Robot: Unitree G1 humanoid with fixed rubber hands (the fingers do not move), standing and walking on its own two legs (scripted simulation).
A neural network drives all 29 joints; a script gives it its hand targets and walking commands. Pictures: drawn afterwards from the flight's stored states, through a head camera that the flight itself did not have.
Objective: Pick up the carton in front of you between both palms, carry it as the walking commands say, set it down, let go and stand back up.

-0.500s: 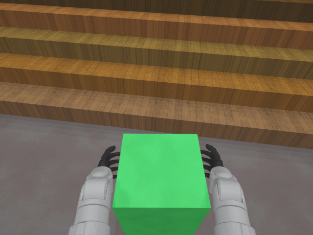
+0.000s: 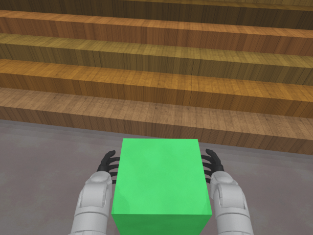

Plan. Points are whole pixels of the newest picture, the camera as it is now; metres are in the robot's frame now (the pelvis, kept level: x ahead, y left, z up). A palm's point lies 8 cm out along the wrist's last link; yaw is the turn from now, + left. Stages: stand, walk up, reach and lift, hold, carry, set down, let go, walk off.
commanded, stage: hold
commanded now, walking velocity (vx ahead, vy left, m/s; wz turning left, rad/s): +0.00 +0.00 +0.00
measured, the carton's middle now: (159, 192) +0.28 +0.00 -0.05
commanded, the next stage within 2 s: carry in 0.78 s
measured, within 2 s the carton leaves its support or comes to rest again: neither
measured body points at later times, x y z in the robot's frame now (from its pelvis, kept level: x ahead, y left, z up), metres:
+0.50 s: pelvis -0.02 +0.00 +0.00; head -0.06 +0.01 +0.45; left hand +0.29 +0.15 +0.04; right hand +0.29 -0.15 +0.05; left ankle +0.01 +0.13 -0.75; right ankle +0.00 -0.13 -0.75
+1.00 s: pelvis +0.02 -0.01 -0.01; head -0.01 -0.02 +0.44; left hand +0.32 +0.13 +0.06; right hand +0.32 -0.17 +0.06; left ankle +0.01 +0.13 -0.74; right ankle +0.00 -0.12 -0.75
